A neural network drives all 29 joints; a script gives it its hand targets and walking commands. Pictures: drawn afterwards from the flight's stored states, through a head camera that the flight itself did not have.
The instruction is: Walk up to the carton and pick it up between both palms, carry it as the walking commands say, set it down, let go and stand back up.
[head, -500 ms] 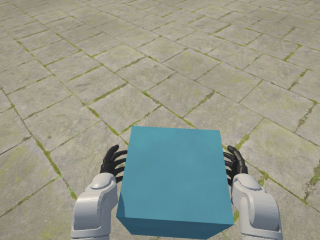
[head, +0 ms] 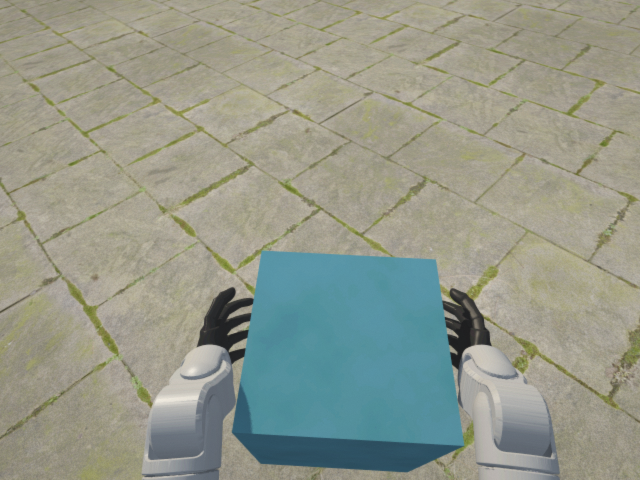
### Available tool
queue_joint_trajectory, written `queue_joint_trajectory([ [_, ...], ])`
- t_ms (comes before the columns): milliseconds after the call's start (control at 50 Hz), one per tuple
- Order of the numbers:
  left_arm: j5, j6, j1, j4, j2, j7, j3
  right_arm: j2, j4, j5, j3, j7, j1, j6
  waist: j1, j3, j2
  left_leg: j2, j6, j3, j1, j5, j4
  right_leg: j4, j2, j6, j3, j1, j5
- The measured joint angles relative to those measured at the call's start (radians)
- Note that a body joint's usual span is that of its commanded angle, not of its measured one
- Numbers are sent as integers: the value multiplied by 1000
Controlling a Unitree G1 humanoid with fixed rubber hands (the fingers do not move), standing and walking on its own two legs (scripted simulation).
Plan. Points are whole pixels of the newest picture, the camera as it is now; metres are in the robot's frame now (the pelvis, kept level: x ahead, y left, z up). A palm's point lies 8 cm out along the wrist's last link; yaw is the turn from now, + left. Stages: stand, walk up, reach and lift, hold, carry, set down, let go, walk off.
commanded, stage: carry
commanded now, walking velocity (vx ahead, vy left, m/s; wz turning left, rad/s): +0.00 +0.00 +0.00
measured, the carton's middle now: (340, 370) +0.27 +0.01 -0.02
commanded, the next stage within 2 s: none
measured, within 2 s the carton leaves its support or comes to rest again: neither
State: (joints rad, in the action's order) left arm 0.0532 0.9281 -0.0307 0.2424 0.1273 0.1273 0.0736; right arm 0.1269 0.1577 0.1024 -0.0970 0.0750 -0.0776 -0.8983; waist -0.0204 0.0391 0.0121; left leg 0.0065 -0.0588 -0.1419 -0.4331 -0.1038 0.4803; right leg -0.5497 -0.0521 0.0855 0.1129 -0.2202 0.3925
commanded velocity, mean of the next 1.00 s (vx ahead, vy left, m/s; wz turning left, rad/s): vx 0.30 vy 0.00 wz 0.00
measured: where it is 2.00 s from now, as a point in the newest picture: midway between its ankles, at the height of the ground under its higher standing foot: (343, 372)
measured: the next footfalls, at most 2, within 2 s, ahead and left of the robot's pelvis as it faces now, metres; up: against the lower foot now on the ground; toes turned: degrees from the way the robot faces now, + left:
right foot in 0.82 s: +0.15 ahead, -0.09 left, +0.00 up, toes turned -7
left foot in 1.08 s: +0.33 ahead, +0.13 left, +0.00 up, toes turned +8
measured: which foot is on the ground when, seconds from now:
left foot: down 0.00-0.86, up 0.88-1.00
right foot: down 0.00-0.58, up 0.60-0.80, down 0.82-1.00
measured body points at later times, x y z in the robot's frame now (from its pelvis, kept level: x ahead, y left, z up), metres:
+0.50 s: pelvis +0.02 +0.01 +0.00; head +0.01 +0.01 +0.45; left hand +0.29 +0.17 +0.04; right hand +0.30 -0.14 +0.03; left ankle +0.08 +0.10 -0.72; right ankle -0.06 -0.04 -0.73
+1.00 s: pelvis +0.21 +0.01 +0.01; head +0.22 +0.01 +0.46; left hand +0.48 +0.16 +0.03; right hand +0.49 -0.15 +0.03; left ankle +0.18 +0.12 -0.69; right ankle +0.11 -0.09 -0.73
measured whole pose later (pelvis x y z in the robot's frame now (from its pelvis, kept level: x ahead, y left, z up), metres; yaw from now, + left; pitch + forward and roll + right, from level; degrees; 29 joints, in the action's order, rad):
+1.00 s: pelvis +0.21 +0.01 +0.01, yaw +0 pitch +7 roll +2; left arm 0.08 0.90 -0.07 0.12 0.13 0.11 0.10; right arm 0.13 0.04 0.10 -0.11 0.09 -0.10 -0.87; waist 0.01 0.13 -0.05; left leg 0.03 -0.04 -0.15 -0.48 -0.41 0.81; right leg -0.50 0.06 0.05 0.11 -0.22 0.39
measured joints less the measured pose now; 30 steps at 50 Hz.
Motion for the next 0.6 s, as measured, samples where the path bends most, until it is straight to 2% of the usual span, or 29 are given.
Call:
queue_joint_trajectory([
  [60,12,-21,-5,-44,0,-7,10,0,-57,16,-1,-8,-12,25,1,7,0,0,0,0,0,0,1,0,0,0,0,0,0],
  [360,18,-49,-5,-72,0,-12,16,0,-95,24,-1,-14,-16,59,1,16,1,3,0,0,-3,-14,22,-1,-1,0,-1,7,1],
  [480,17,-42,-5,-83,0,-20,10,0,-71,20,-1,-3,6,38,2,53,-6,9,0,0,-24,-131,129,-3,-1,1,-7,25,30],
  [540,18,-30,-5,-83,0,-20,9,0,-72,19,-2,-2,6,27,12,92,-16,13,1,0,-13,-145,141,-2,4,1,-7,26,54],
  [600,27,-32,-15,-101,-1,-19,23,0,-124,19,-4,-4,-20,43,29,105,-33,-12,1,-5,2,-179,128,-43,30,-3,-7,16,74],
])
